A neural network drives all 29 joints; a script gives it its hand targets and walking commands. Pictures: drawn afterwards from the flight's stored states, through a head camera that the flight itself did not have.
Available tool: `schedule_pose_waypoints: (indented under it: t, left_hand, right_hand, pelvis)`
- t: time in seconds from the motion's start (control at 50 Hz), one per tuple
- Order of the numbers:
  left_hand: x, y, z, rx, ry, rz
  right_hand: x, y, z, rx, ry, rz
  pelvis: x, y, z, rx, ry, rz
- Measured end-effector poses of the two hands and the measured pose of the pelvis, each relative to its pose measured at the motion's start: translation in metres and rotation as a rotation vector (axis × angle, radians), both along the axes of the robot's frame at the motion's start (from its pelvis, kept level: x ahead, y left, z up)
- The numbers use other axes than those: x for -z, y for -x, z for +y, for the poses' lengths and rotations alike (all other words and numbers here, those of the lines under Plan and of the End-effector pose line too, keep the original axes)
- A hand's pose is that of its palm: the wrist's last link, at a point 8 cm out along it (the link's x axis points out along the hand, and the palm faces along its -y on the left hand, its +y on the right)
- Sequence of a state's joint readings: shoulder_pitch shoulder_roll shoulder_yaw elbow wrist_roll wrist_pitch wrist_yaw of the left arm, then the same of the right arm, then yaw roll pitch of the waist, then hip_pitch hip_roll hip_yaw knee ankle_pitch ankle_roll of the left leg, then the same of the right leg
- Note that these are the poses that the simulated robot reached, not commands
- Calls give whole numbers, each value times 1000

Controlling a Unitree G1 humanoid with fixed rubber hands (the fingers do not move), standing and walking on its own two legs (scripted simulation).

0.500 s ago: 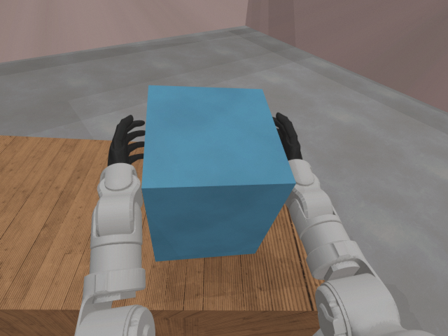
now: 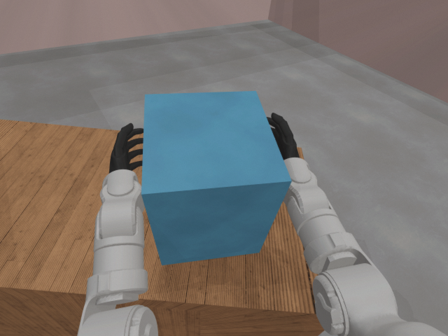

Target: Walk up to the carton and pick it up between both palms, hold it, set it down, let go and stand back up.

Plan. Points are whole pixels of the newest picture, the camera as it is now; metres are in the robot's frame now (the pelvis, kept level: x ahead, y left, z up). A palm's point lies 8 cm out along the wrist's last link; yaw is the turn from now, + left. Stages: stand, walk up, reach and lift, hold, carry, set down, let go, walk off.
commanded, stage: set down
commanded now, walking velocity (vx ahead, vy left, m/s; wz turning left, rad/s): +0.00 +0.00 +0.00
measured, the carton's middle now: (207, 180) +0.37 +0.06 +0.10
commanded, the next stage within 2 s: none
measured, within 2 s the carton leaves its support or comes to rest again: neither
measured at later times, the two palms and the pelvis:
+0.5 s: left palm (129, 178) +0.35 +0.19 +0.11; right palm (282, 156) +0.42 -0.09 +0.13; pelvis +0.00 -0.01 +0.00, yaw -1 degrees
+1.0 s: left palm (133, 192) +0.35 +0.19 +0.08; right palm (276, 164) +0.44 -0.09 +0.10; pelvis +0.00 -0.01 +0.00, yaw -2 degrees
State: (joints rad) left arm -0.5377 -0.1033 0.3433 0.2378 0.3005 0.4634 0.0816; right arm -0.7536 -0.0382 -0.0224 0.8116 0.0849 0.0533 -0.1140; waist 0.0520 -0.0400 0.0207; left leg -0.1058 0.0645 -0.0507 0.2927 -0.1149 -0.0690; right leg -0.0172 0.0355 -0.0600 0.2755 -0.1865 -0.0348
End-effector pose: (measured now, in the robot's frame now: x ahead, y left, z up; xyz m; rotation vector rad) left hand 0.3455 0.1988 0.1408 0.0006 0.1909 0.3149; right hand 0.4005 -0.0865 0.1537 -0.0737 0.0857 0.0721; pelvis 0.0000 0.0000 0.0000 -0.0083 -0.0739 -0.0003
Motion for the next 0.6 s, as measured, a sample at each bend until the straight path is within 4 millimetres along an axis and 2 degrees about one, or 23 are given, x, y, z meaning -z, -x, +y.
schedule_pose_waypoints:
  t: [0.14,0.24,0.44,0.6]
  left_hand:
    - [9,-2,-7,3,7,32]
    - [10,-5,-11,-7,10,34]
    - [20,-5,-6,-53,30,44]
    - [42,-5,-3,-68,48,83]
  right_hand:
    - [15,1,-8,5,6,32]
    - [17,-4,-12,-3,8,33]
    - [16,-18,-3,-52,8,47]
    - [36,-24,1,-69,20,88]
  pelvis:
    - [0,3,0,12,-2,28]
    - [0,5,-1,28,-3,56]
    - [0,2,-7,30,-3,99]
    - [0,-2,-9,14,-3,117]
